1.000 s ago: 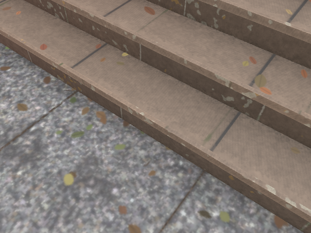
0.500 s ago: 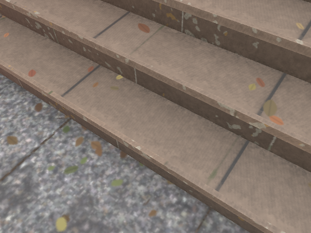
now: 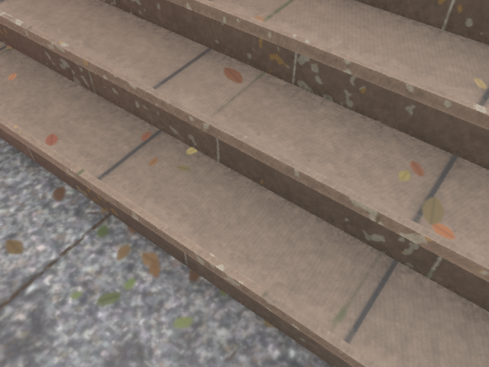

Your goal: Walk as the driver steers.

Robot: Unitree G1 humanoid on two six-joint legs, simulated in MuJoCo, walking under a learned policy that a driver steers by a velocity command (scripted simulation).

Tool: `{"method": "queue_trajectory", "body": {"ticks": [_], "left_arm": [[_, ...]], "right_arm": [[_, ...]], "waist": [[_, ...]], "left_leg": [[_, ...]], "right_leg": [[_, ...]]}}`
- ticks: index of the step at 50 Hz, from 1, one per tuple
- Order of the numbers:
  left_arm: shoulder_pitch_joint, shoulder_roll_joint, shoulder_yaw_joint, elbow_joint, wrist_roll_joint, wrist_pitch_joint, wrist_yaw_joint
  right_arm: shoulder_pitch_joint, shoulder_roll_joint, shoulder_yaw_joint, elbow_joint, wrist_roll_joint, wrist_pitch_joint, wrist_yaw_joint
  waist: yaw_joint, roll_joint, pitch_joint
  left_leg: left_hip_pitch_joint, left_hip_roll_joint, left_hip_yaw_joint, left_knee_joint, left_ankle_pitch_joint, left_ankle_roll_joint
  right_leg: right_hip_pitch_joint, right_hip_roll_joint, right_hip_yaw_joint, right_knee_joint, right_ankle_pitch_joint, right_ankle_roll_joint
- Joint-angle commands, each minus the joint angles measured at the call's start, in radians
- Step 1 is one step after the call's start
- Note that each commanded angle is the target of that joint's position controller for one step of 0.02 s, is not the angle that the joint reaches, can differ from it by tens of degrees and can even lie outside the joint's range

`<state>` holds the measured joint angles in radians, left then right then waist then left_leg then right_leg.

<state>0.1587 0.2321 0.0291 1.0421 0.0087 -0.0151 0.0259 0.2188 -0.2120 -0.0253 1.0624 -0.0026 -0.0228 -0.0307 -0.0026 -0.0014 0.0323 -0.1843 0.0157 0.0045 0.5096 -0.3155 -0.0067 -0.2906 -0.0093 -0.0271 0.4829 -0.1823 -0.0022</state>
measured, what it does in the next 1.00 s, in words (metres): walks ahead, turning left: left foot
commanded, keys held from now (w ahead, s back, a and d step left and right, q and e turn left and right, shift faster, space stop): no key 0.16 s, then w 0.22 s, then w+q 0.62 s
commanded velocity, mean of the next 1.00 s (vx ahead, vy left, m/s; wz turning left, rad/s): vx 0.31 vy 0.00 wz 0.24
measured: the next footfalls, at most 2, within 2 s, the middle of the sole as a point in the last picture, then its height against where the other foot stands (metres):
left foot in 0.90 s outside the picture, level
right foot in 1.50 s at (237, 251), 0.17 m higher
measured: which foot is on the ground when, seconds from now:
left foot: down 0.00-0.42, up 0.44-0.88, down 0.90-1.00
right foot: down 0.00-0.90, up 0.92-1.00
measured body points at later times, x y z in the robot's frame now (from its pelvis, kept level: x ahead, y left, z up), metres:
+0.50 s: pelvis +0.08 -0.03 +0.00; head +0.09 -0.04 +0.45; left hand +0.09 +0.24 -0.14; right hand +0.12 -0.29 -0.15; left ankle +0.00 +0.12 -0.66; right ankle +0.06 -0.11 -0.74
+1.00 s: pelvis +0.31 +0.07 -0.01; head +0.34 +0.08 +0.43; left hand +0.28 +0.35 -0.15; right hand +0.53 -0.14 -0.12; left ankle +0.36 +0.15 -0.74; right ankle +0.20 -0.11 -0.61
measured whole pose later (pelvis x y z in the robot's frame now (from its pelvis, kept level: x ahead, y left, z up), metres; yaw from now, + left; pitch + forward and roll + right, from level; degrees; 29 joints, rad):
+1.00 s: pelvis +0.31 +0.07 -0.01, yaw +17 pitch +1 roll +1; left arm 0.26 0.27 0.04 0.96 -0.02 -0.13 0.02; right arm 0.10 -0.26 -0.08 0.81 0.01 -0.06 0.03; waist 0.00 -0.01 0.05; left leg -0.43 -0.10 0.04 0.57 -0.17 0.11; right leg -0.35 -0.06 0.02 1.34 -0.40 0.01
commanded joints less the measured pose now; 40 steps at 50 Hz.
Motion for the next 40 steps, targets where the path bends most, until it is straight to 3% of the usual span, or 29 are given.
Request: {"method": "queue_trajectory", "body": {"ticks": [1, 8, 9, 11, 12, 14, 15, 16, 18, 19, 20, 21, 22, 23, 24, 26, 27, 30, 34, 38, 40], "left_arm": [[-0.009, 0.095, 0.015, -0.027, -0.003, -0.006, 0.005], [-0.009, 0.101, 0.015, 0.001, -0.005, -0.001, 0.008], [0.007, 0.089, 0.012, 0.016, -0.005, 0.001, 0.008], [0.002, 0.101, 0.019, 0.024, -0.015, 0.004, 0.008], [-0.013, 0.102, 0.021, 0.019, -0.016, -0.001, 0.007], [-0.061, 0.077, 0.017, -0.004, -0.022, -0.03, -0.002], [-0.071, 0.065, 0.015, -0.012, -0.027, -0.046, -0.009], [-0.081, 0.063, 0.014, -0.019, -0.029, -0.06, -0.017], [-0.017, 0.066, 0.021, -0.001, -0.037, -0.079, -0.029], [0.068, 0.077, 0.029, 0.033, -0.038, -0.082, -0.031], [0.172, 0.122, 0.046, 0.065, -0.03, -0.083, -0.027], [0.311, 0.238, 0.081, 0.103, -0.034, -0.085, -0.029], [0.412, 0.233, 0.076, 0.12, -0.015, -0.097, -0.036], [0.341, 0.158, 0.049, 0.104, 0.001, -0.109, -0.032], [0.255, 0.121, 0.037, 0.069, -0.004, -0.115, -0.031], [0.177, 0.081, 0.019, 0.042, -0.009, -0.114, -0.033], [0.182, 0.065, 0.012, 0.042, -0.002, -0.109, -0.032], [0.224, 0.101, 0.014, 0.046, 0.011, -0.099, -0.015], [0.215, 0.134, 0.018, 0.022, 0.01, -0.093, 0.008], [0.268, 0.152, 0.027, 0.026, -0.007, -0.087, 0.013], [0.246, 0.173, 0.035, 0.014, -0.009, -0.075, 0.018]], "right_arm": [[0.037, -0.121, -0.02, -0.024, 0.001, -0.003, -0.003], [0.033, -0.113, -0.017, -0.019, 0.001, 0.003, -0.001], [0.056, -0.103, -0.015, -0.006, 0.001, 0.005, -0.001], [0.059, -0.136, -0.027, -0.006, 0.012, 0.01, -0.002], [0.058, -0.152, -0.032, -0.014, 0.016, 0.007, -0.003], [0.102, -0.188, -0.045, -0.015, 0.028, -0.012, -0.002], [0.103, -0.208, -0.054, -0.015, 0.032, -0.024, -0.001], [0.097, -0.199, -0.054, -0.019, 0.032, -0.036, 0.0], [0.045, -0.18, -0.05, -0.038, 0.034, -0.049, 0.007], [0.003, -0.173, -0.048, -0.056, 0.034, -0.05, 0.011], [-0.048, -0.151, -0.04, -0.085, 0.033, -0.054, 0.015], [-0.069, -0.079, -0.022, -0.124, 0.028, -0.065, 0.015], [-0.086, -0.097, -0.026, -0.141, 0.037, -0.08, 0.011], [-0.073, -0.13, -0.04, -0.134, 0.065, -0.087, 0.017], [-0.048, -0.126, -0.041, -0.121, 0.073, -0.088, 0.026], [-0.051, -0.116, -0.051, -0.112, 0.053, -0.077, 0.028], [-0.043, -0.102, -0.054, -0.109, 0.047, -0.067, 0.033], [-0.072, -0.058, -0.049, -0.13, 0.037, -0.045, 0.047], [-0.225, -0.043, -0.034, -0.221, 0.03, -0.044, 0.054], [-0.327, -0.041, -0.023, -0.289, 0.03, -0.042, 0.081], [-0.331, -0.053, -0.029, -0.317, 0.027, -0.039, 0.092]], "waist": [[-0.005, 0.003, -0.054], [-0.001, 0.005, -0.043], [-0.003, 0.009, -0.064], [-0.004, 0.048, -0.005], [-0.009, 0.071, 0.043], [-0.031, 0.141, 0.112], [-0.029, 0.173, 0.14], [-0.024, 0.174, 0.152], [0.03, 0.157, 0.131], [0.07, 0.129, 0.105], [0.112, 0.047, 0.072], [0.143, -0.231, 0.02], [0.173, -0.298, -0.035], [0.118, -0.146, 0.001], [0.075, -0.099, 0.016], [0.036, -0.057, 0.048], [0.031, -0.074, 0.036], [0.03, -0.056, 0.035], [0.05, -0.063, 0.081], [0.064, -0.06, 0.106], [0.033, -0.072, 0.094]], "left_leg": [[-0.062, 0.037, -0.03, -0.097, 0.215, 0.031], [-0.051, 0.028, -0.022, -0.1, 0.237, 0.032], [-0.04, 0.022, -0.015, -0.113, 0.138, 0.036], [-0.083, 0.027, -0.046, -0.144, -0.184, 0.078], [-0.103, 0.059, -0.097, -0.177, -0.321, 0.107], [-0.069, 0.181, -0.27, -0.275, -0.451, 0.174], [-0.045, 0.252, -0.357, -0.304, -0.438, 0.21], [-0.037, 0.288, -0.392, -0.307, -0.367, 0.228], [-0.049, 0.255, -0.31, -0.241, -0.19, 0.195], [-0.109, 0.199, -0.229, -0.178, -0.115, 0.159], [-0.21, 0.119, -0.143, -0.022, 0.055, 0.117], [-0.405, -0.039, 0.04, 0.302, 0.031, 0.038], [-0.56, -0.082, -0.044, 0.583, -0.253, 0.03], [-0.626, -0.032, -0.167, 0.73, -0.231, 0.064], [-0.631, 0.012, -0.179, 0.747, -0.125, 0.095], [-0.615, 0.066, -0.169, 0.652, 0.04, 0.114], [-0.569, 0.074, -0.146, 0.626, 0.088, 0.108], [-0.577, 0.07, -0.104, 0.588, 0.174, 0.068], [-0.557, 0.067, -0.032, 0.347, 0.312, 0.037], [-0.535, 0.061, 0.033, 0.202, 0.323, 0.067], [-0.481, 0.035, 0.068, 0.152, 0.261, 0.098]], "right_leg": [[0.122, -0.031, 0.031, -0.03, 0.183, -0.034], [0.127, -0.035, 0.033, -0.022, 0.193, -0.031], [0.135, -0.022, 0.018, -0.02, 0.095, -0.031], [0.068, 0.025, -0.026, 0.03, -0.227, -0.035], [-0.001, 0.034, -0.032, 0.056, -0.323, -0.039], [-0.132, 0.041, -0.053, 0.169, -0.283, -0.045], [-0.179, 0.022, -0.044, 0.218, -0.228, -0.057], [-0.192, -0.003, -0.022, 0.234, -0.208, -0.072], [-0.089, -0.006, -0.029, 0.125, -0.2, -0.096], [0.058, 0.007, -0.029, 0.038, -0.169, -0.101], [0.222, -0.04, 0.074, -0.046, -0.139, -0.119], [0.41, -0.208, 0.376, -0.191, -0.21, -0.208], [0.505, -0.386, 0.692, -0.306, -0.171, -0.302], [0.476, -0.407, 0.625, -0.274, -0.117, -0.279], [0.437, -0.366, 0.482, -0.269, -0.076, -0.231], [0.379, -0.296, 0.26, -0.297, 0.074, -0.15], [0.349, -0.261, 0.176, -0.301, 0.148, -0.124], [0.31, -0.242, 0.055, -0.33, 0.28, -0.132], [0.238, -0.225, -0.063, -0.384, 0.268, -0.126], [0.308, -0.259, -0.135, -0.357, 0.338, -0.116], [0.348, -0.279, -0.171, -0.275, 0.581, -0.095]]}}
